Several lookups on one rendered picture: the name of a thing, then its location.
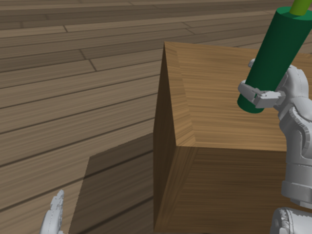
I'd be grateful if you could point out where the right robot hand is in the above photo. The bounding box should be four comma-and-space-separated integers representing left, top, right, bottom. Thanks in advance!
238, 59, 309, 111

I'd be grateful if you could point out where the right robot arm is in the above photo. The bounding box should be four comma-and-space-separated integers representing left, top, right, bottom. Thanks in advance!
270, 97, 312, 234

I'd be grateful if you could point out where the left robot hand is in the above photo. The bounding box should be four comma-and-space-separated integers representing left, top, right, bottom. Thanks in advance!
39, 190, 64, 234

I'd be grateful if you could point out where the bottle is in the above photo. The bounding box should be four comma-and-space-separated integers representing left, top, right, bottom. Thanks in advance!
237, 0, 312, 114

